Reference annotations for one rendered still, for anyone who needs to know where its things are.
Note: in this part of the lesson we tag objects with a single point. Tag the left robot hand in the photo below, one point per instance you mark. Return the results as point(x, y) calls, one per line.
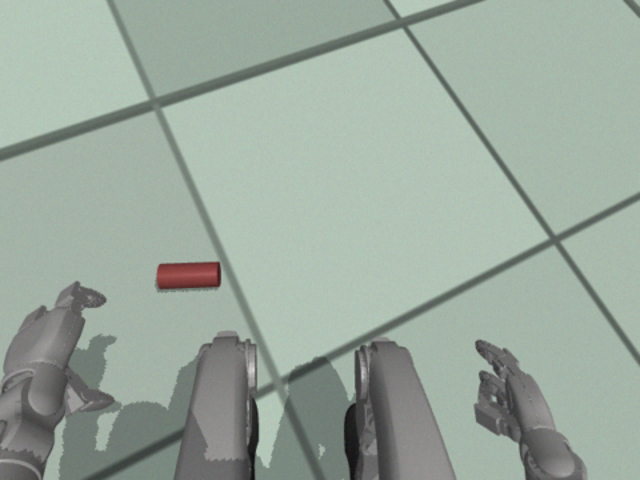
point(51, 337)

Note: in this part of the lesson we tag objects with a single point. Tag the can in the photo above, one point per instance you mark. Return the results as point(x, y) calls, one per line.
point(189, 275)

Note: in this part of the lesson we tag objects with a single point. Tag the right robot arm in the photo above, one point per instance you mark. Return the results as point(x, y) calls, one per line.
point(547, 455)

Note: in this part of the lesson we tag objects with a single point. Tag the right robot hand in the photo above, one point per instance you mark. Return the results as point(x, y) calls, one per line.
point(520, 406)

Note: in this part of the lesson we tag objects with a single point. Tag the left robot arm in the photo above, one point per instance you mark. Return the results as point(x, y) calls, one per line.
point(32, 404)

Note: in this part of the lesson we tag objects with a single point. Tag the right robot foot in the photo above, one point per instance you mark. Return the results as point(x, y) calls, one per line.
point(351, 441)

